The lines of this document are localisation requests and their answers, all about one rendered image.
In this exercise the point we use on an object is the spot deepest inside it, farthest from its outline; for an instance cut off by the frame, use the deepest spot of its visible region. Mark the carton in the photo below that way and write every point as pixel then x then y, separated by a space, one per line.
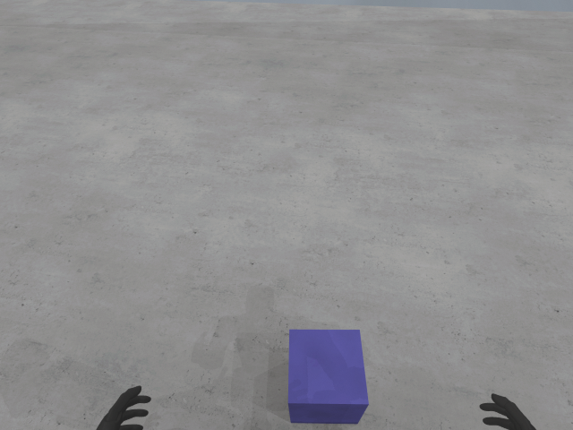
pixel 326 377

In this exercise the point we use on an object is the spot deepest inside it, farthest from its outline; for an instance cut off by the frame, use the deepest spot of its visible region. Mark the robot right hand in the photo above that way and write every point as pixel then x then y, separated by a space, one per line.
pixel 516 419

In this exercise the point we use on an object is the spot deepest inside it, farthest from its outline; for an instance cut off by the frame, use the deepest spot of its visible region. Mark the robot left hand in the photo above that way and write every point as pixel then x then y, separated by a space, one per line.
pixel 119 413

